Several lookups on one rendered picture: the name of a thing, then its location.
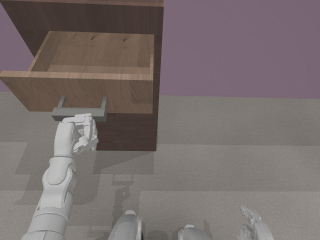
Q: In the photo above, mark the cabinet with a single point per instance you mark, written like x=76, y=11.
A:
x=35, y=18

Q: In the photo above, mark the left robot thigh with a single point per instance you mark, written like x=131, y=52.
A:
x=128, y=227

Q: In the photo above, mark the left robot forearm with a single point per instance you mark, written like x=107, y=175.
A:
x=53, y=211

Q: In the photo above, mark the right robot thigh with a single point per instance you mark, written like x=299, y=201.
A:
x=192, y=233

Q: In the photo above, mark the robot right hand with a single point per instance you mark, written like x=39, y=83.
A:
x=260, y=230

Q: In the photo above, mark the robot left hand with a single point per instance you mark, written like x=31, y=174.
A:
x=80, y=128

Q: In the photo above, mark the drawer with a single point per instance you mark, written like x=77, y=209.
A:
x=85, y=67

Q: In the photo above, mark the robot thigh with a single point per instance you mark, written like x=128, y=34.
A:
x=192, y=233
x=128, y=227

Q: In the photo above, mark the handle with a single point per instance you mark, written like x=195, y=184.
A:
x=98, y=114

